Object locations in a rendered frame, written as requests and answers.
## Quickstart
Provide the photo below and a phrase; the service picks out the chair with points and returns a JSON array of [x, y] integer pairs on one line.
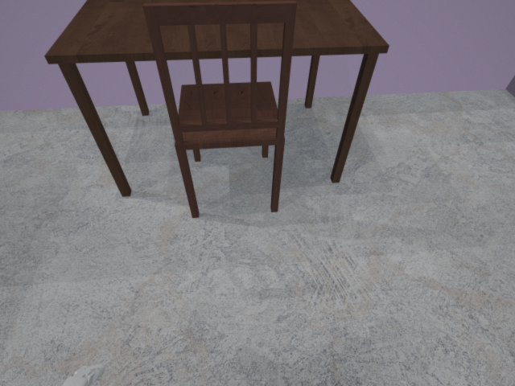
[[230, 114]]

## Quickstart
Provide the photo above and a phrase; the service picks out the robot left hand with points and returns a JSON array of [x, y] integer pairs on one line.
[[85, 376]]

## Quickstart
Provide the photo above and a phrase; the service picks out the table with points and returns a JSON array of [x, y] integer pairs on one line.
[[116, 31]]

